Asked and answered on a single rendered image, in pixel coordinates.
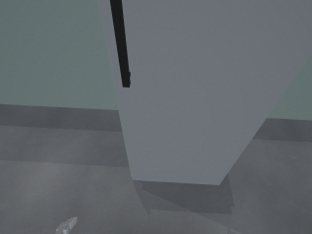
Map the left robot hand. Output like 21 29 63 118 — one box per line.
55 216 78 234

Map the fridge door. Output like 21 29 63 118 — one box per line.
99 0 312 185

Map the handle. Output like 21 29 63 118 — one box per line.
110 0 131 88

